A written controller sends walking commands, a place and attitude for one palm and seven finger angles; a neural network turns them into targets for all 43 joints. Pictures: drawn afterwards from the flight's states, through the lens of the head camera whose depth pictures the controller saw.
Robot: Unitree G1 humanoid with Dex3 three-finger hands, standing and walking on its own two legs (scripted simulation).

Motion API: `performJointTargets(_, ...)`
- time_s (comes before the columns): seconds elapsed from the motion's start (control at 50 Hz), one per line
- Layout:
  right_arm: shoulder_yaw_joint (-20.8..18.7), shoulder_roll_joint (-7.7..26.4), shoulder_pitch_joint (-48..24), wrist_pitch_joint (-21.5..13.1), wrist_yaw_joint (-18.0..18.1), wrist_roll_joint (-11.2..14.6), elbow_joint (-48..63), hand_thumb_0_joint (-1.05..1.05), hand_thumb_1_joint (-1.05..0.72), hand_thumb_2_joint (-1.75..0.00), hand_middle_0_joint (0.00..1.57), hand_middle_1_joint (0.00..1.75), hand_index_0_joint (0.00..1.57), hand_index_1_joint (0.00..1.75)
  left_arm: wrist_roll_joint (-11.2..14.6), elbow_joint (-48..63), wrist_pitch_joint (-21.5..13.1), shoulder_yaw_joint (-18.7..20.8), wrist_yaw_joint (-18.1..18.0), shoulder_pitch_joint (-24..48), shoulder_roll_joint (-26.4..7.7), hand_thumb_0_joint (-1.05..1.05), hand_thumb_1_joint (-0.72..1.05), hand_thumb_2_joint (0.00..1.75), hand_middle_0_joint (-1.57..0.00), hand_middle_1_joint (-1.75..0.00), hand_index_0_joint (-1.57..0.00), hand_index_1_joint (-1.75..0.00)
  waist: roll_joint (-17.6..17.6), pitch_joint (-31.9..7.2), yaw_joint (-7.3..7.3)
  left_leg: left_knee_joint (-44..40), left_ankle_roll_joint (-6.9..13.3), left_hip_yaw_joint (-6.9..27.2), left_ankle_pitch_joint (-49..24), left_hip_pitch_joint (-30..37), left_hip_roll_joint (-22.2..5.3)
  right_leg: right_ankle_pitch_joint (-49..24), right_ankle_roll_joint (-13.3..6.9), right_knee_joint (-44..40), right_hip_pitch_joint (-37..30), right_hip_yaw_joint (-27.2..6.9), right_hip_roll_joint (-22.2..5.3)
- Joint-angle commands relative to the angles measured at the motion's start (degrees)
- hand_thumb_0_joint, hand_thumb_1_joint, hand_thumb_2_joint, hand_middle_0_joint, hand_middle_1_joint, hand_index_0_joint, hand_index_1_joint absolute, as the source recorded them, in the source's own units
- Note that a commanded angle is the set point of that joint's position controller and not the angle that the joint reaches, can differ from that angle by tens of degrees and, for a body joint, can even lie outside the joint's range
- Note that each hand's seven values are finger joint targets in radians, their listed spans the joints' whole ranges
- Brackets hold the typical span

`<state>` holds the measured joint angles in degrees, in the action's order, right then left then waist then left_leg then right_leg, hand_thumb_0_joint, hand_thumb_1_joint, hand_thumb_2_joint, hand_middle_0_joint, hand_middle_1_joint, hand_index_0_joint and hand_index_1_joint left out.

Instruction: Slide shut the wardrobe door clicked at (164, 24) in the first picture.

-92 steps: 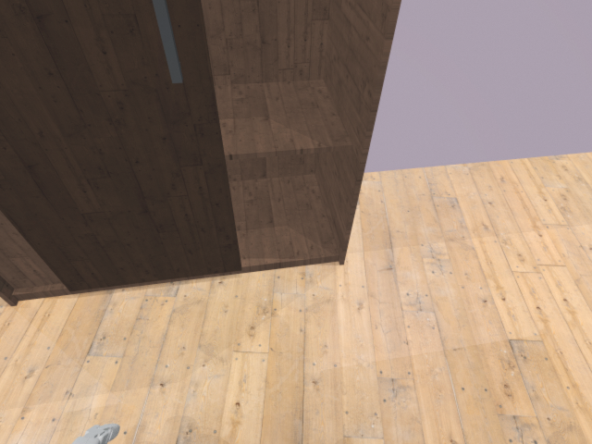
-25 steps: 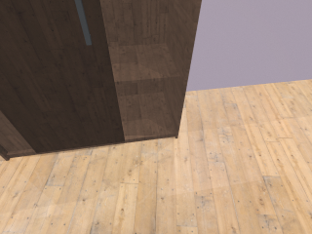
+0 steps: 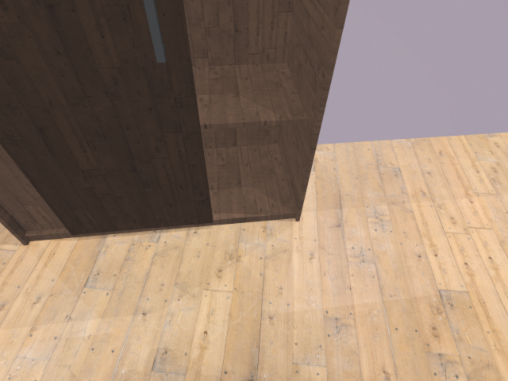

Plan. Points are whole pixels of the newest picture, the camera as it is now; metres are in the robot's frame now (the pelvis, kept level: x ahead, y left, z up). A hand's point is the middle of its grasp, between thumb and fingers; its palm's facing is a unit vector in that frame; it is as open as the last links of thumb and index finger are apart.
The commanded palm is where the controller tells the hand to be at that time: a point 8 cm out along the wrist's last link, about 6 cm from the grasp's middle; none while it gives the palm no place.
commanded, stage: turn to face it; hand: left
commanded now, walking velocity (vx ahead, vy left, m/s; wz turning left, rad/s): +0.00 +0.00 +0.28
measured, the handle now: (154, 20) +0.84 +0.29 +0.18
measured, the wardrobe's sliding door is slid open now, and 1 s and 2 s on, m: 0.40 0.40 0.40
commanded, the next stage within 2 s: take the last steps up to it in 0.28 s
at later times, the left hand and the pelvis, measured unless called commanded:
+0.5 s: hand out of the picture -0.02 +0.19 -0.17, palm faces +0.15 -0.95 -0.28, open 7.4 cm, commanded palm none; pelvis -0.02 -0.01 -0.01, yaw +7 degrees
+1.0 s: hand out of the picture -0.07 +0.19 -0.18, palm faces +0.28 -0.96 -0.10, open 7.4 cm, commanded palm none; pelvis +0.08 +0.08 -0.01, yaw +10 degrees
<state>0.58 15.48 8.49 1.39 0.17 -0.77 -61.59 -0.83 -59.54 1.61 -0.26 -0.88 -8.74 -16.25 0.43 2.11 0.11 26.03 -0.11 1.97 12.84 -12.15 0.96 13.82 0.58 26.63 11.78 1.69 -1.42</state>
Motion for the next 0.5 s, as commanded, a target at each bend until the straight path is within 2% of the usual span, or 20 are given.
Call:
performJointTargets(0.0, -2.09, 7.24, 0.58, -0.56, 0.11, 0.08, 4.13, 0.00, -0.90, -0.90, 0.20, 0.30, 0.20, 0.30, 0.08, 3.69, -0.66, 2.22, -0.98, -2.27, -8.48, 0.00, 0.90, 0.90, -0.20, -0.30, -0.20, -0.30, 1.03, -3.43, -0.73, 0.63, 1.05, 4.76, -10.12, -3.72, -5.24, -7.22, -1.31, -2.37, -1.82, -5.07, -8.05)
performJointTargets(0.06, -2.53, 6.13, 2.11, -0.17, 0.09, 0.09, 4.78, 0.00, -0.90, -0.90, 0.20, 0.30, 0.20, 0.30, -0.02, 4.57, -0.50, 2.63, -1.11, -2.18, -8.41, 0.00, 0.90, 0.90, -0.20, -0.30, -0.20, -0.30, 3.66, -3.18, -0.12, 3.77, 0.88, 4.04, -6.98, -4.26, -3.96, -3.61, -2.80, -3.12, 0.63, -5.83, -9.98)
performJointTargets(0.1, -2.77, 5.38, 3.09, -0.05, 0.06, 0.01, 4.90, 0.00, -0.90, -0.90, 0.20, 0.30, 0.20, 0.30, -0.08, 5.33, -0.39, 2.81, -1.13, -2.03, -7.81, 0.00, 0.90, 0.90, -0.20, -0.30, -0.20, -0.30, 3.22, -3.08, 0.16, 4.42, 1.16, 4.78, -5.57, -4.53, -3.86, -0.56, -3.07, -2.70, 2.23, -5.12, -10.05)
performJointTargets(0.14, -3.00, 5.40, 3.45, -0.04, 0.03, -0.07, 5.29, 0.00, -0.90, -0.90, 0.20, 0.30, 0.20, 0.30, -0.15, 5.78, -0.22, 2.94, -1.15, -1.94, -6.72, 0.00, 0.90, 0.90, -0.20, -0.30, -0.20, -0.30, 0.76, -2.50, 0.34, 3.01, 1.84, 6.90, -4.67, -5.30, -4.68, 2.64, -2.31, -0.73, 3.62, -3.40, -8.48)
performJointTargets(0.18, -3.18, 5.91, 3.82, -0.18, 0.07, -0.33, 5.84, 0.00, -0.90, -0.90, 0.20, 0.30, 0.20, 0.30, -0.14, 6.09, -0.02, 3.04, -1.15, -2.10, -5.12, 0.00, 0.90, 0.90, -0.20, -0.30, -0.20, -0.30, -4.84, -1.11, 0.27, -2.71, 3.42, 12.71, -1.06, -8.88, -7.09, 6.84, -0.52, 3.24, 3.10, -0.39, -4.79)
performJointTargets(0.2, -3.38, 6.85, 3.47, -0.35, 0.18, -0.34, 6.16, 0.00, -0.90, -0.90, 0.20, 0.30, 0.20, 0.30, -0.05, 6.00, -0.02, 2.99, -1.16, -3.20, -4.11, 0.00, 0.90, 0.90, -0.20, -0.30, -0.20, -0.30, -8.43, -1.10, -0.20, -6.70, 4.89, 17.21, 0.45, -9.85, -9.35, 6.34, 0.37, 6.64, 2.18, 1.22, -2.52)
performJointTargets(0.22, -3.74, 7.50, 3.57, -0.56, 0.43, -0.24, 6.54, 0.00, -0.90, -0.90, 0.20, 0.30, 0.20, 0.30, -0.11, 5.76, -0.14, 3.01, -1.19, -4.07, -3.09, 0.00, 0.90, 0.90, -0.20, -0.30, -0.20, -0.30, -10.51, -1.90, -0.41, -9.28, 6.63, 21.18, -1.06, -9.57, -11.23, 6.07, 0.77, 10.15, 1.61, 1.69, -0.74)
performJointTargets(0.24, -4.00, 7.95, 3.80, -0.76, 0.67, -0.09, 6.88, 0.00, -0.90, -0.90, 0.20, 0.30, 0.20, 0.30, -0.09, 5.75, -0.25, 2.89, -1.20, -5.03, -2.72, 0.00, 0.90, 0.90, -0.20, -0.30, -0.20, -0.30, -11.62, -2.98, -0.60, -10.09, 8.39, 22.95, -4.06, -7.46, -12.40, 8.54, 0.73, 13.70, 2.83, 0.91, -0.28)
performJointTargets(0.28, -4.40, 7.41, 5.23, -0.90, 1.17, -0.24, 6.85, 0.00, -0.90, -0.90, 0.20, 0.30, 0.20, 0.30, 0.01, 5.70, -0.32, 3.01, -1.26, -5.72, -1.72, 0.00, 0.90, 0.90, -0.20, -0.30, -0.20, -0.30, -12.68, -4.62, 0.00, -9.52, 10.70, 23.46, -11.27, -2.08, -13.18, 13.89, 0.45, 18.95, 7.42, -1.09, 0.10)
performJointTargets(0.3, -4.46, 7.18, 5.17, -0.78, 1.31, -0.29, 6.85, 0.00, -0.90, -0.90, 0.20, 0.30, 0.20, 0.30, 0.14, 5.58, -0.37, 2.95, -1.30, -6.04, -1.31, 0.00, 0.90, 0.90, -0.20, -0.30, -0.20, -0.30, -12.86, -4.67, -0.15, -8.48, 11.36, 22.96, -14.05, -0.89, -13.21, 14.56, 0.46, 19.33, 8.34, -1.58, 0.09)
performJointTargets(0.34, -4.49, 6.49, 5.31, -0.59, 1.49, -0.36, 6.97, 0.00, -0.90, -0.90, 0.20, 0.30, 0.20, 0.30, 0.29, 5.36, -0.64, 2.78, -1.18, -7.03, -0.35, 0.00, 0.90, 0.90, -0.20, -0.30, -0.20, -0.30, -10.43, -5.51, -0.30, -6.09, 11.14, 20.93, -19.00, 0.83, -12.01, 13.26, 0.55, 15.06, 7.13, -1.62, 0.57)
performJointTargets(0.36, -4.56, 6.15, 5.61, -0.54, 1.55, -0.41, 6.69, 0.00, -0.90, -0.90, 0.20, 0.30, 0.20, 0.30, 0.38, 4.96, -0.87, 2.57, -1.16, -8.23, 0.64, 0.00, 0.90, 0.90, -0.20, -0.30, -0.20, -0.30, -9.33, -6.88, -0.50, -4.96, 10.32, 19.43, -20.49, 2.25, -10.86, 11.32, 0.74, 11.03, 5.37, -1.28, 0.94)
performJointTargets(0.38, -4.39, 5.78, 5.82, -0.54, 1.47, -0.29, 6.28, 0.00, -0.90, -0.90, 0.20, 0.30, 0.20, 0.30, 0.49, 3.88, -1.27, 2.36, -1.07, -10.41, 1.24, 0.00, 0.90, 0.90, -0.20, -0.30, -0.20, -0.30, -8.52, -9.13, -1.07, -3.59, 9.02, 18.10, -16.52, 2.24, -9.46, 7.77, 1.02, 4.95, 0.80, -1.01, 1.14)
performJointTargets(0.4, -4.22, 4.89, 5.70, -0.48, 1.30, -0.03, 6.05, 0.00, -0.90, -0.90, 0.20, 0.30, 0.20, 0.30, 0.29, 2.85, -1.76, 2.36, -0.99, -12.49, 1.07, 0.00, 0.90, 0.90, -0.20, -0.30, -0.20, -0.30, -5.68, -9.44, -1.91, -1.49, 6.73, 15.83, -6.97, -1.87, -7.07, 3.09, 1.28, -3.28, -5.76, -0.53, 0.58)
performJointTargets(0.42, -3.96, 2.21, 5.52, -0.39, 1.04, 0.33, 6.61, 0.00, -0.90, -0.90, 0.20, 0.30, 0.20, 0.30, -0.39, 2.15, -2.08, 2.98, -0.98, -14.43, -1.79, 0.00, 0.90, 0.90, -0.20, -0.30, -0.20, -0.30, 2.37, -8.05, -2.46, 4.74, 3.60, 10.28, 5.59, -11.93, -2.38, 7.51, -0.23, -9.33, -12.88, -7.28, -5.99)
performJointTargets(0.44, -3.50, -0.41, 4.42, -0.40, 0.71, 0.30, 8.26, 0.00, -0.90, -0.90, 0.20, 0.30, 0.20, 0.30, -1.11, 2.58, -2.29, 4.09, -1.05, -15.28, -6.90, 0.00, 0.90, 0.90, -0.20, -0.30, -0.20, -0.30, 15.99, -3.49, -3.28, 15.13, 0.34, 2.67, 13.53, -23.54, 3.25, 18.50, -5.23, -16.42, -13.89, -23.79, -17.79)
performJointTargets(0.46, -4.43, 2.52, 1.49, -0.36, 0.27, -0.71, 9.32, 0.00, -0.90, -0.90, 0.20, 0.30, 0.20, 0.30, -0.64, 3.37, -2.18, 4.03, -1.09, -15.17, -7.43, 0.00, 0.90, 0.90, -0.20, -0.30, -0.20, -0.30, 12.48, 1.80, -4.36, 22.57, 0.10, 2.08, 15.41, -25.10, 0.68, 21.85, -8.57, -19.62, -6.52, -27.20, -23.00)
performJointTargets(0.48, -4.88, 3.06, 2.09, -0.35, -0.32, -1.05, 8.85, 0.00, -0.90, -0.90, 0.20, 0.30, 0.20, 0.30, -0.72, 3.71, -2.74, 4.09, -1.17, -13.07, -6.29, 0.00, 0.90, 0.90, -0.20, -0.30, -0.20, -0.30, 10.05, 3.56, -2.58, 27.31, 0.34, 3.00, 12.05, -25.48, -1.16, 24.12, -8.93, -20.52, -3.50, -25.02, -21.37)
